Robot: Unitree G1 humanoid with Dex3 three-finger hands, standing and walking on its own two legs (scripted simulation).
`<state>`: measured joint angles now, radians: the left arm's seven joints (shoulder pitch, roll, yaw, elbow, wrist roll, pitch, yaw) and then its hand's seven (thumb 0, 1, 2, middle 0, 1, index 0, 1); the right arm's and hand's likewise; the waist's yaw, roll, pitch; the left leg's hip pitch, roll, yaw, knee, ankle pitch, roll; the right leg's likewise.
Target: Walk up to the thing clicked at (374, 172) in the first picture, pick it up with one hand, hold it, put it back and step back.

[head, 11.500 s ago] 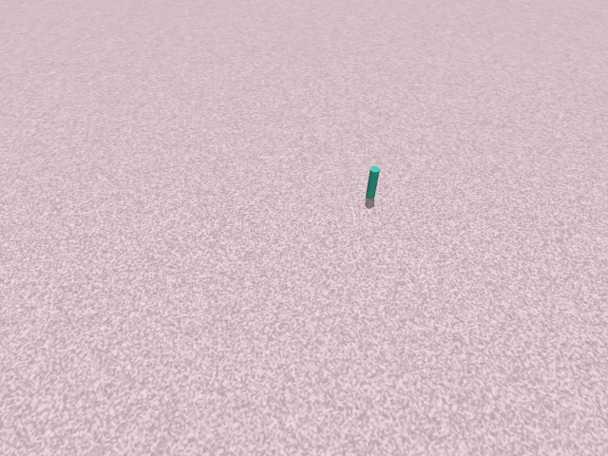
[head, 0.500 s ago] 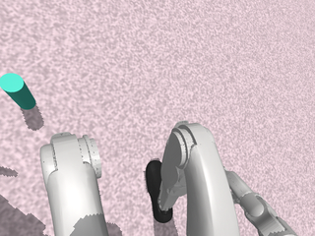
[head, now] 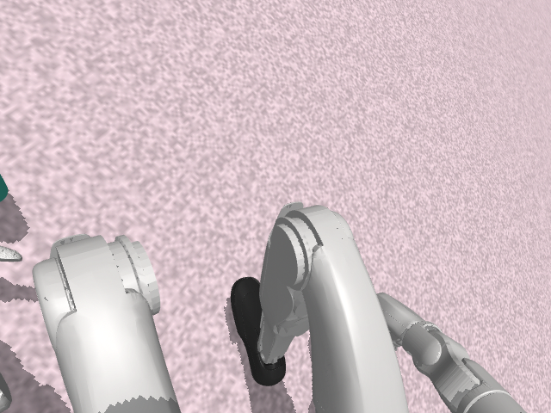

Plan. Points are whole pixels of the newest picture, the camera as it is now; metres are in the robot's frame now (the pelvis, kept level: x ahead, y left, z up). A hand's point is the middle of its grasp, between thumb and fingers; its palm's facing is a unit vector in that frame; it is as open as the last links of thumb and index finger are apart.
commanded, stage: close in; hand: left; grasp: from the side
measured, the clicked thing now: out of the picture +0.44 +0.30 -0.20
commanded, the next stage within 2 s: rest palm in 0.18 s
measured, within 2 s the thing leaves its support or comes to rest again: leaves its support in 1.40 s
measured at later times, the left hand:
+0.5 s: hand out of the picture +0.41 +0.28 -0.17, palm faces +0.35 -0.94 +0.01, open 15.2 cm
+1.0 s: hand out of the picture +0.43 +0.28 -0.17, palm faces +0.36 -0.93 -0.01, open 6.4 cm
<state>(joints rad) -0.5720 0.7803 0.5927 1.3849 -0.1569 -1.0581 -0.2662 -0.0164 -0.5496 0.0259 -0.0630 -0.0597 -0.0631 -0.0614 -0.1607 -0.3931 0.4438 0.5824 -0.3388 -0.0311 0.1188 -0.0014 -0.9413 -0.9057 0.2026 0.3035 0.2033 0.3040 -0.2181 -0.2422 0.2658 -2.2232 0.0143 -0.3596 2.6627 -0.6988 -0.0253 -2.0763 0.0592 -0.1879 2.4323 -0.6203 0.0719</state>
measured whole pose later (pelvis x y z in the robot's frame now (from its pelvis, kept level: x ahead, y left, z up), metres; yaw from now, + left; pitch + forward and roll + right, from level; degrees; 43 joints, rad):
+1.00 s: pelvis +0.00 +0.00 +0.00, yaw -2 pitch +11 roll -18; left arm -0.66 0.85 0.53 1.47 -0.06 -1.13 0.01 0.00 0.37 0.77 -0.77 -0.80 -0.78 -0.81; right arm -0.19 -0.38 0.52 0.55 -0.39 0.04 0.15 0.00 -0.87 -0.89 0.20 0.30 0.20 0.30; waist -0.26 -0.28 0.33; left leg -2.21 0.02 -0.41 2.68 -0.72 -0.03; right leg -2.06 0.08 -0.23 2.41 -0.60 0.09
